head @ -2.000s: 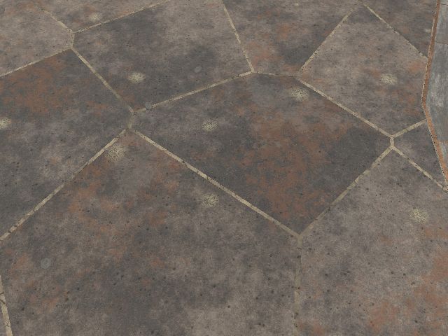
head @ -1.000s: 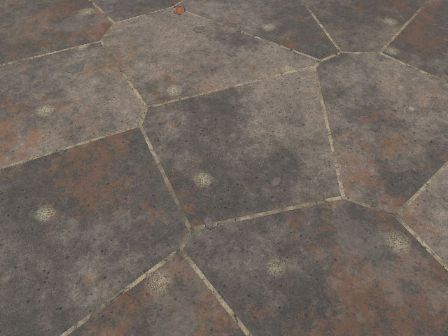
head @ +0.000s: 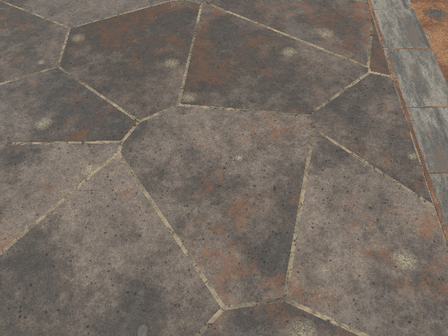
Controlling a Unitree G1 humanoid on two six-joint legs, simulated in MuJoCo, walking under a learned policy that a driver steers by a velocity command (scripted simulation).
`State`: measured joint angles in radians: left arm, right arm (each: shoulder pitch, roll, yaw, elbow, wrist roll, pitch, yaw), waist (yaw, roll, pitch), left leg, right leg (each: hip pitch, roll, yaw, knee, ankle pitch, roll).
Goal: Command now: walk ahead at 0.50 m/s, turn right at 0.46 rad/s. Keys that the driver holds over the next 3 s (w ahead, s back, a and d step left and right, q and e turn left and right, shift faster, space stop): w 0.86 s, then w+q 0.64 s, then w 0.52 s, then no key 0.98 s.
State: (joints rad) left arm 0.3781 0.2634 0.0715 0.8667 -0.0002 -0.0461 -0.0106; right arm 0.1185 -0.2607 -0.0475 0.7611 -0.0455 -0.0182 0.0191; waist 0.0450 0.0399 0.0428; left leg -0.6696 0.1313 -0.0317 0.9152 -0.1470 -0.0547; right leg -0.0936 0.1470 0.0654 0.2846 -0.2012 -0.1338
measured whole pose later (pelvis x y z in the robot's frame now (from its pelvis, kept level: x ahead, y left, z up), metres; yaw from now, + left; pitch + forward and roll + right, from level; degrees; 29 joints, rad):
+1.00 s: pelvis +0.54 -0.03 +0.00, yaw -3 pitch +0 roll +0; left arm 0.31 0.23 0.04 0.92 0.02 -0.09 0.00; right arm 0.27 -0.26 -0.05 0.90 -0.03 -0.03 0.03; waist 0.00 0.04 0.03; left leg -0.53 0.06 -0.03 1.06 -0.25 0.05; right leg -0.14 0.06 -0.12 0.30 -0.17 -0.09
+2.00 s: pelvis +1.09 +0.04 -0.01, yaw +20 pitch +0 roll +0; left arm 0.19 0.25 0.04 0.83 0.02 -0.06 -0.01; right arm 0.35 -0.27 -0.05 0.92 -0.02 -0.06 0.01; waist -0.03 0.03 0.05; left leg -0.30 -0.05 -0.05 1.13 -0.36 0.09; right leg -0.32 0.04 -0.07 0.49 -0.17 -0.07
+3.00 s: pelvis +1.27 +0.11 +0.00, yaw +19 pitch -2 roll +0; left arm 0.32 0.15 -0.01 1.13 0.01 -0.01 0.04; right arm 0.27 -0.18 -0.01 1.12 -0.01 0.00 -0.03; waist -0.01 0.00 0.02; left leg -0.23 -0.02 0.04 0.38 -0.12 0.03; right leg -0.11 0.02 0.00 0.39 -0.26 -0.02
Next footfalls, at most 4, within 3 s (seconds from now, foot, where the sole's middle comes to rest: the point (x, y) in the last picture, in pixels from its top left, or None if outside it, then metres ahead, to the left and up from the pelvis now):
0.24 left None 0.32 0.12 -0.78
0.78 right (287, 300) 0.58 -0.10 -0.78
1.34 left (231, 218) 0.86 0.08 -0.78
1.88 right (254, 143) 1.21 0.00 -0.78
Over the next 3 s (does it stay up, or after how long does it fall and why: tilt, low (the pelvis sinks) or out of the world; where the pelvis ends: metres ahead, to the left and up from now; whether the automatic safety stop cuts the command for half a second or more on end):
stays up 1.27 0.11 0.00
